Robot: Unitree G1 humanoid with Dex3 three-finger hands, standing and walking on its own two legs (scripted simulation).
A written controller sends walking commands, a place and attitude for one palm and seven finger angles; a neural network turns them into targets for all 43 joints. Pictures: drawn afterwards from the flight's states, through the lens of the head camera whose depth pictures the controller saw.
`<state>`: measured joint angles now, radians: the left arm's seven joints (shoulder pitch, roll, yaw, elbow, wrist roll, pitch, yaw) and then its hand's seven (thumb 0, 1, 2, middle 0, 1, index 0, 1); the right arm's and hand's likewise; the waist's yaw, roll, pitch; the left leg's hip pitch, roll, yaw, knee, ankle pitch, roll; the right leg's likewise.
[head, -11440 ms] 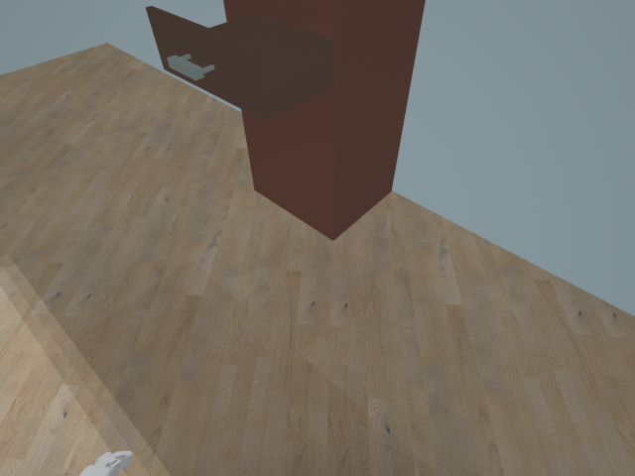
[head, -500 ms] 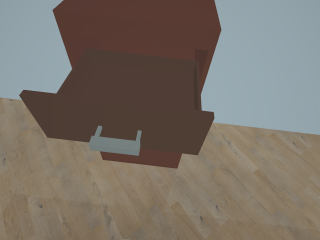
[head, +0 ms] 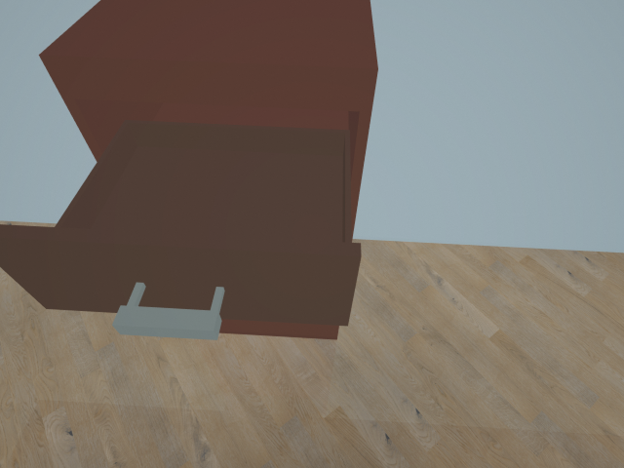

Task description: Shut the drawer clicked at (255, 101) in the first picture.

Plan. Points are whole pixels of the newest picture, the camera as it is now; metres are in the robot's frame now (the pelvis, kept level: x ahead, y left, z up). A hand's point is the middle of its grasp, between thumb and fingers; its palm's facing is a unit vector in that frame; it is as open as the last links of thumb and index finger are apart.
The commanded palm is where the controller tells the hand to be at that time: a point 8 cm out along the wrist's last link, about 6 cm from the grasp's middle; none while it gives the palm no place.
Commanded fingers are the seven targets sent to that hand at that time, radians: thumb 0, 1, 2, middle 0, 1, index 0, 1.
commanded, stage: come to a stop and stand still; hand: left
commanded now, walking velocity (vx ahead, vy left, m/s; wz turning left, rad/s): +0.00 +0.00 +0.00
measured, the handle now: (174, 307) +0.31 +0.19 +0.03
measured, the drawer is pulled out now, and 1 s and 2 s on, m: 0.29 0.29 0.29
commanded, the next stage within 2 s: look again from close up in 0.50 s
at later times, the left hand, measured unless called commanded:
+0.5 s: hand out of the picture -0.01 +0.16 -0.17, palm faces -0.02 -0.98 -0.19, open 7.3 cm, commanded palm none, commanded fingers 0.00 0.90 0.90 -0.20 -0.30 -0.20 -0.30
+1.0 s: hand out of the picture +0.08 +0.21 -0.17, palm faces -0.04 -0.97 -0.26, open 7.3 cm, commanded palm none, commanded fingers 0.00 0.90 0.90 -0.20 -0.30 -0.20 -0.30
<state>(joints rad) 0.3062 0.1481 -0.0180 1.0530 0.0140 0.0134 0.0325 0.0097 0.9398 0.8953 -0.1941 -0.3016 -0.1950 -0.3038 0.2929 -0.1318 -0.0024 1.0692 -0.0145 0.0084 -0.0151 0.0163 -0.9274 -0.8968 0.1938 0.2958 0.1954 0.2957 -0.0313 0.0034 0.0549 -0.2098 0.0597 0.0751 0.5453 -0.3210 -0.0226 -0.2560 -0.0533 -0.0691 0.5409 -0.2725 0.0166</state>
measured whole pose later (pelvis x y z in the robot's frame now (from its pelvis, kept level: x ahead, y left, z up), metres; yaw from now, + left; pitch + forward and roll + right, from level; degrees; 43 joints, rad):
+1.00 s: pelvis +0.01 +0.02 +0.00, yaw -2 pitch +0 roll +1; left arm 0.20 0.20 -0.01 1.01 0.01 0.01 0.05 0.00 0.91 0.90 -0.20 -0.30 -0.20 -0.30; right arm 0.18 -0.18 -0.03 1.07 -0.02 -0.01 -0.01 0.01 -0.92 -0.90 0.20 0.30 0.20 0.30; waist -0.01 0.00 0.06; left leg -0.17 0.02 0.12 0.51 -0.33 0.01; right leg -0.25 -0.09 -0.02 0.54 -0.28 0.05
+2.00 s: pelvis -0.01 -0.01 -0.04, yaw +2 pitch +7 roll +0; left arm 0.55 0.22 0.24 -0.18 -0.31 -0.27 -0.29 0.02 0.90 0.90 -0.83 -0.98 -0.82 -0.99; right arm 0.29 -0.19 -0.02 0.59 0.05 -0.30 -0.04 0.02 -0.90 -0.90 0.20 0.30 0.20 0.30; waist -0.02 0.03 -0.10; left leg -0.57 0.07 0.02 0.91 -0.46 -0.04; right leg -0.60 -0.05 -0.08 0.89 -0.42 0.00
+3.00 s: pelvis +0.01 -0.02 -0.02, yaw +3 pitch +1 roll -1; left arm 0.71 0.27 0.20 -0.54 -0.30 -0.08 -0.27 0.01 0.90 0.90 -1.40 -1.60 -1.40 -1.60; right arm 0.25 -0.24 0.04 0.55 0.09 -0.41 -0.06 0.02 -0.90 -0.90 0.20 0.30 0.20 0.30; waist 0.05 0.07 -0.09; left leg -0.33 0.08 0.00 0.74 -0.42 -0.04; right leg -0.35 -0.04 -0.11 0.72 -0.38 -0.01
